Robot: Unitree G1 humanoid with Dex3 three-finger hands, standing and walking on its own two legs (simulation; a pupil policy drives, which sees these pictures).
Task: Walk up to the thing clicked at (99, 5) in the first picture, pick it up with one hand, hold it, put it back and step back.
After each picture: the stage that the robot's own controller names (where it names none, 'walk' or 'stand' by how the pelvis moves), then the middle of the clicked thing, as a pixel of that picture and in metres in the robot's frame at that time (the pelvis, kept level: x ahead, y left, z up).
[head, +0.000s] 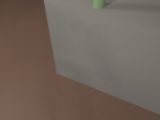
stand; out of the picture +0.88 -0.09 +0.12
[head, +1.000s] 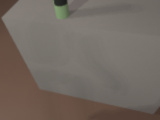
walk; out of the picture +0.76 +0.14 +0.14
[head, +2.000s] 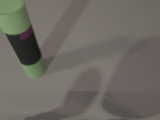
walk; (25, 44) +0.37 +0.18 +0.16
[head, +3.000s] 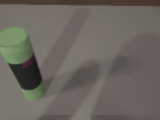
stand; (26, 70) +0.32 +0.17 +0.12
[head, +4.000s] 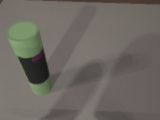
stand; (34, 64) +0.33 +0.16 +0.12
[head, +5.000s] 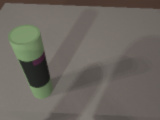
stand; (35, 67) +0.32 +0.15 +0.12
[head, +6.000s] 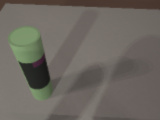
stand; (35, 69) +0.32 +0.15 +0.12
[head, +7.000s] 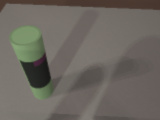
rise first; (36, 68) +0.32 +0.15 +0.12
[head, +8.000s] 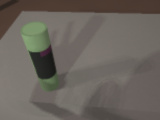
rise first; (43, 61) +0.36 +0.16 +0.13
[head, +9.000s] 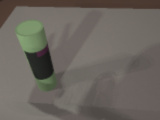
go down; (40, 60) +0.35 +0.16 +0.13
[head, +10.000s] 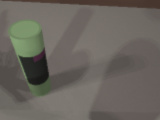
go down; (34, 64) +0.34 +0.15 +0.13
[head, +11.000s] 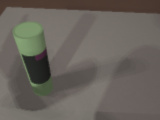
go down; (37, 64) +0.34 +0.15 +0.13
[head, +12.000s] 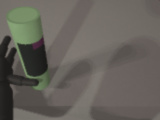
close; (33, 55) +0.35 +0.15 +0.15
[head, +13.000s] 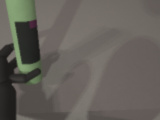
lift; (26, 43) +0.40 +0.17 +0.16
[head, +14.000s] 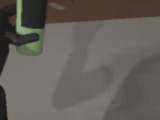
lift; (32, 4) +0.37 +0.12 +0.35
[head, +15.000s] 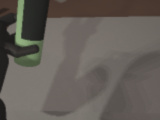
hold; (32, 16) +0.36 +0.14 +0.30
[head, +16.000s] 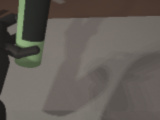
hold; (33, 16) +0.35 +0.13 +0.31
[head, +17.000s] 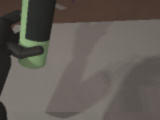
crouch; (38, 14) +0.32 +0.11 +0.34
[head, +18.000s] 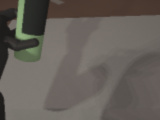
crouch; (33, 10) +0.37 +0.13 +0.32
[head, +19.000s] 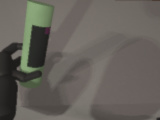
lower; (35, 46) +0.39 +0.14 +0.15
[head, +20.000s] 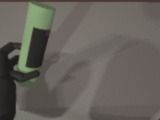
lower; (33, 47) +0.39 +0.15 +0.15
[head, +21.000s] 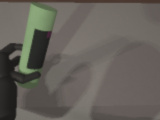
lower; (35, 48) +0.39 +0.15 +0.15
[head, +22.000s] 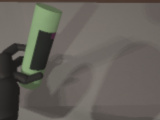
lower; (38, 49) +0.38 +0.14 +0.15
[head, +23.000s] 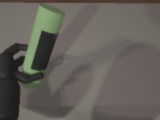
lower; (40, 49) +0.38 +0.13 +0.15
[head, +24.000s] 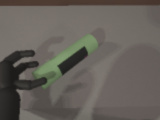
open; (67, 59) +0.42 +0.06 +0.08
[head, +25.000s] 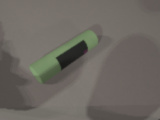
sink last; (66, 54) +0.43 +0.05 +0.06
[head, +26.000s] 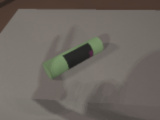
stand; (74, 56) +0.46 +0.07 +0.05
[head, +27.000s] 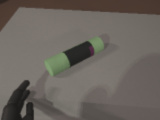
stand; (75, 55) +0.48 +0.06 +0.05
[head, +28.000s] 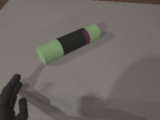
stand; (70, 42) +0.49 +0.08 +0.09
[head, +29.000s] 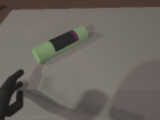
walk; (61, 43) +0.54 +0.11 +0.08
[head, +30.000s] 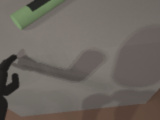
walk; (39, 7) +0.68 +0.17 +0.05
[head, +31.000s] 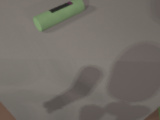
stand; (60, 13) +0.69 +0.12 +0.03
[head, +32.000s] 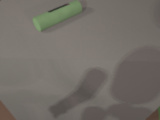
stand; (58, 15) +0.72 +0.14 +0.03
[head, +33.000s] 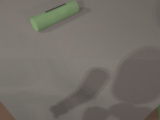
stand; (55, 15) +0.73 +0.15 +0.03
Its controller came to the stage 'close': yes
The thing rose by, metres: 0.20
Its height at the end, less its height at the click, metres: -0.09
